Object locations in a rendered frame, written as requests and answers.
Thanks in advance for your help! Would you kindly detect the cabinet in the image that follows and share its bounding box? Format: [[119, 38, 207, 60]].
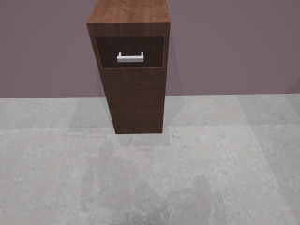
[[86, 0, 171, 134]]

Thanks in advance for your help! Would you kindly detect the drawer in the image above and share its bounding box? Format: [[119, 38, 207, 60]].
[[95, 35, 164, 68]]

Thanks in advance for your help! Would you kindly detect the handle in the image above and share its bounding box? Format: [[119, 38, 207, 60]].
[[117, 52, 144, 63]]

